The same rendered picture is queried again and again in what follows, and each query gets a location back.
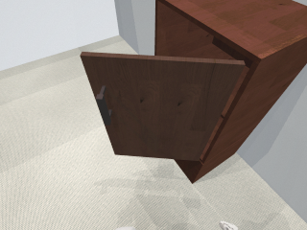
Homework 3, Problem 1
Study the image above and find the robot right hand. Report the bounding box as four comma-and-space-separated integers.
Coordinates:
219, 220, 238, 230

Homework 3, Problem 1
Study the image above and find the cupboard door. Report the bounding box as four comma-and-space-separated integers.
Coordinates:
80, 52, 246, 161

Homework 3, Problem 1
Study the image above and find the handle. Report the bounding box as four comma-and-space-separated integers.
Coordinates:
96, 85, 112, 126

